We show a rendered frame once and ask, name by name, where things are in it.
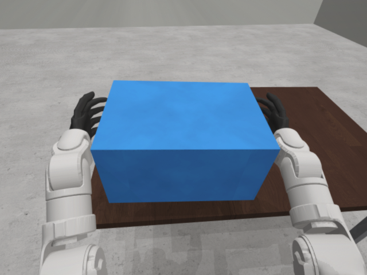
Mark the table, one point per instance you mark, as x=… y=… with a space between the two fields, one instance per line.
x=336 y=139

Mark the left robot upper arm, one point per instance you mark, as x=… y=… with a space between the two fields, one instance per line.
x=81 y=260

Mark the right robot hand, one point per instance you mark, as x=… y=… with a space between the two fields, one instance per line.
x=276 y=112

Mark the carton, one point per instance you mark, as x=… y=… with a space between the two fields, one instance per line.
x=174 y=141

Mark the robot left forearm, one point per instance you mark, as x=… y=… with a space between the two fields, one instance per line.
x=68 y=193

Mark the robot right forearm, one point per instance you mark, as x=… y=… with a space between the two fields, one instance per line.
x=312 y=207

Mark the left robot hand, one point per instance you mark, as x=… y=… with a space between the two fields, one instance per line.
x=83 y=113

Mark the right robot upper arm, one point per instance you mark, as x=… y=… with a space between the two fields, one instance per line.
x=326 y=254

